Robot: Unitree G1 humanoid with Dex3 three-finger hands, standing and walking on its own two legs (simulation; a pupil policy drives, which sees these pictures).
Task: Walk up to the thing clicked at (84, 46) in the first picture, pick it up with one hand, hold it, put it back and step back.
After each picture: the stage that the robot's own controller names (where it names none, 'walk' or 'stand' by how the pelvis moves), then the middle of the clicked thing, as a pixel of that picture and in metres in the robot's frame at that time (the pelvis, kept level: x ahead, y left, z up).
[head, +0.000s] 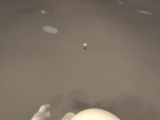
stand; (84, 46) +1.51 +0.14 -0.72
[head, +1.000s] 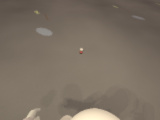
walk; (81, 51) +1.38 +0.13 -0.72
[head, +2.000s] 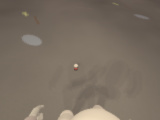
walk; (75, 67) +0.86 +0.18 -0.72
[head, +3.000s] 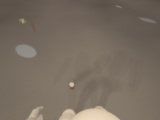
walk; (71, 85) +0.52 +0.20 -0.71
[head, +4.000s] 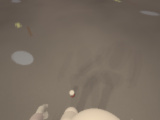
stand; (72, 93) +0.37 +0.22 -0.70
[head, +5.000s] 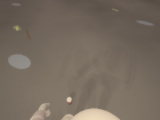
stand; (69, 100) +0.33 +0.21 -0.72
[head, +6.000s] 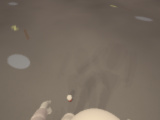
stand; (69, 98) +0.34 +0.22 -0.72
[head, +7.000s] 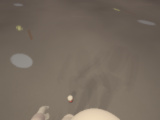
stand; (70, 99) +0.35 +0.21 -0.73
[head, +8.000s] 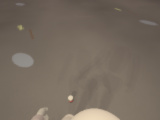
stand; (70, 99) +0.35 +0.21 -0.73
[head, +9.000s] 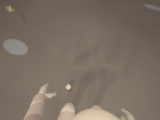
go down; (68, 88) +0.37 +0.20 -0.69
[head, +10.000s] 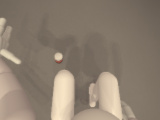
go down; (58, 58) +0.45 +0.21 -0.29
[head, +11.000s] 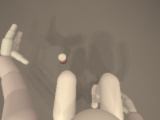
close in; (62, 59) +0.46 +0.20 -0.31
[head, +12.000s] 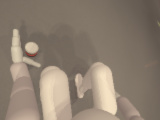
close in; (31, 50) +0.45 +0.24 -0.23
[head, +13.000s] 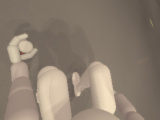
close; (25, 49) +0.43 +0.25 -0.24
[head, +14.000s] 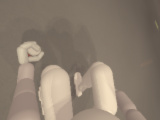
lift; (33, 51) +0.41 +0.23 -0.24
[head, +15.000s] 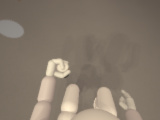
lift; (63, 70) +0.33 +0.18 -0.02
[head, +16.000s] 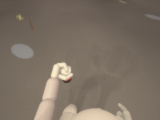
hold; (66, 75) +0.32 +0.17 +0.00
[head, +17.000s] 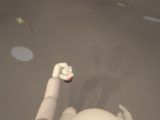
hold; (67, 74) +0.33 +0.17 -0.01
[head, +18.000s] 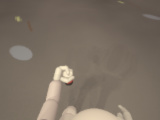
crouch; (68, 77) +0.32 +0.16 -0.03
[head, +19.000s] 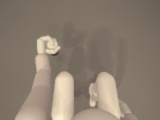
crouch; (53, 48) +0.48 +0.22 -0.10
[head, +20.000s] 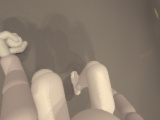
lower; (16, 45) +0.46 +0.27 -0.24
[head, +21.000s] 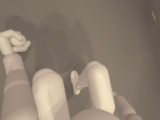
lower; (18, 43) +0.46 +0.27 -0.24
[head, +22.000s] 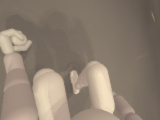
lower; (19, 42) +0.46 +0.26 -0.25
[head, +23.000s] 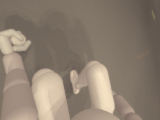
lower; (19, 43) +0.46 +0.26 -0.25
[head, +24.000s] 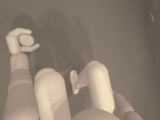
draw back; (25, 43) +0.46 +0.24 -0.25
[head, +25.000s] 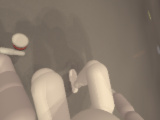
rise; (20, 42) +0.46 +0.24 -0.25
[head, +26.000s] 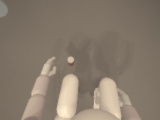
walk; (70, 61) +0.48 +0.17 -0.38
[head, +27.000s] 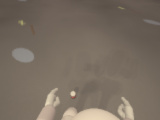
stand; (73, 94) +0.40 +0.16 -0.66
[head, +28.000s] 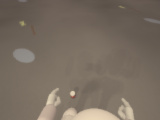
stand; (72, 94) +0.40 +0.17 -0.67
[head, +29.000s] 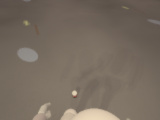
stand; (74, 94) +0.40 +0.16 -0.70
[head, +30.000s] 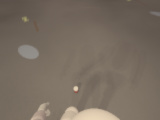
walk; (75, 89) +0.42 +0.16 -0.71
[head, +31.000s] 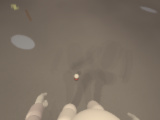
walk; (76, 77) +0.56 +0.12 -0.71
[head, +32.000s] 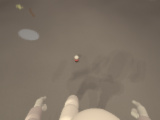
walk; (76, 59) +0.87 +0.25 -0.69
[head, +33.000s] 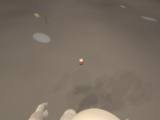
stand; (81, 62) +1.03 +0.16 -0.71
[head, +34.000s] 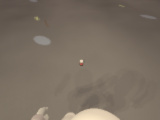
stand; (81, 62) +1.03 +0.16 -0.73
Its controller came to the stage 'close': yes
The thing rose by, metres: 0.70
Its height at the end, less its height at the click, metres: +0.00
